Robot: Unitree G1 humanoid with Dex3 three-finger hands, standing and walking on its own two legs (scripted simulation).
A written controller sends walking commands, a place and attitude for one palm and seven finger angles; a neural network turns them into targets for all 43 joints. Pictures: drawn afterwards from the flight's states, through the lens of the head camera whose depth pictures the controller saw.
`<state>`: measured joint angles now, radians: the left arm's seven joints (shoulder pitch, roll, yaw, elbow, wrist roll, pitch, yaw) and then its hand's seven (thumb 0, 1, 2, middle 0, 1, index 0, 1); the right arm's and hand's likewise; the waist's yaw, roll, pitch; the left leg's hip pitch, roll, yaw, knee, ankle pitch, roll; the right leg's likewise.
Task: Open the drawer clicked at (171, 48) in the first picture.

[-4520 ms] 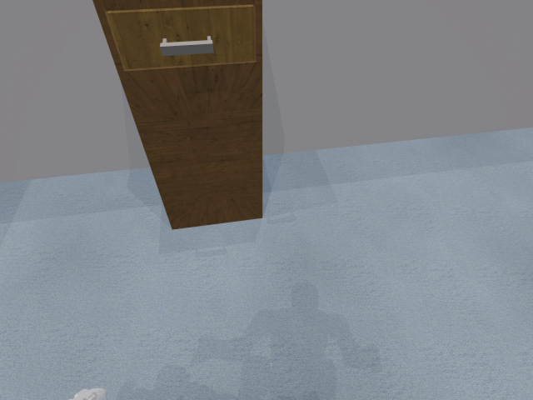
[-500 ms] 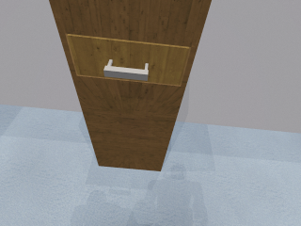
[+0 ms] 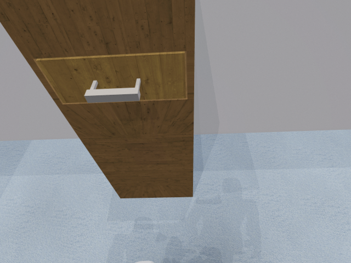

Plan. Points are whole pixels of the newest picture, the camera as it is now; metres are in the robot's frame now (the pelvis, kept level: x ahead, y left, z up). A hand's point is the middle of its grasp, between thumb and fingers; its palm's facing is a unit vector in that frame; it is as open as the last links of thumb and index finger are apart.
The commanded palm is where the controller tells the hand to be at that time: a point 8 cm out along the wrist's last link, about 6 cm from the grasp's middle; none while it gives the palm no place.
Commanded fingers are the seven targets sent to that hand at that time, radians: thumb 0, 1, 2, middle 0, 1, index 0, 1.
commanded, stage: come to a stop and stand still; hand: left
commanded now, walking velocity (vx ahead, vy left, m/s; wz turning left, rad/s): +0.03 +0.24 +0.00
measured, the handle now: (114, 89) +0.52 +0.19 +0.10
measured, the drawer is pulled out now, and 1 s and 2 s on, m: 0.00 0.00 0.00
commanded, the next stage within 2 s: look again from close up in 0.72 s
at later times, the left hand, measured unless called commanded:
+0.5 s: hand out of the picture -0.02 +0.24 -0.17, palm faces +0.09 -0.97 -0.21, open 7.4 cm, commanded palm none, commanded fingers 0.00 0.90 0.90 -0.20 -0.30 -0.20 -0.30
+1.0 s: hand out of the picture -0.02 +0.23 -0.16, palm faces +0.01 -0.98 -0.22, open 7.3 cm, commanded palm none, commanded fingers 0.00 0.90 0.90 -0.20 -0.30 -0.20 -0.30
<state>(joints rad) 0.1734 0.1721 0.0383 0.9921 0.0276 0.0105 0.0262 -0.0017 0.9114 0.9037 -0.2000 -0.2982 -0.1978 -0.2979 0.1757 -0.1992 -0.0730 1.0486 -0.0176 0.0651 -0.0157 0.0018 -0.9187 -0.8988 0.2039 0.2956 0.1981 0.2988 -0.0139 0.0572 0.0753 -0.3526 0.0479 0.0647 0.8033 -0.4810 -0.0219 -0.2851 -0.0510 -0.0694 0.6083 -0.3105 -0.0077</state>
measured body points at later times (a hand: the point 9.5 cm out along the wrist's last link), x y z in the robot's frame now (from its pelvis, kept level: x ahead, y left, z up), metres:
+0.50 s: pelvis -0.02 +0.05 +0.01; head +0.00 +0.07 +0.46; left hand -0.03 +0.29 -0.15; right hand +0.04 -0.18 -0.13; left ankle -0.05 +0.15 -0.73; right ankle -0.03 -0.09 -0.70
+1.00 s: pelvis -0.03 +0.05 +0.01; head -0.03 +0.04 +0.46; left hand -0.02 +0.28 -0.15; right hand -0.04 -0.16 -0.16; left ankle -0.05 +0.15 -0.73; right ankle -0.04 -0.08 -0.73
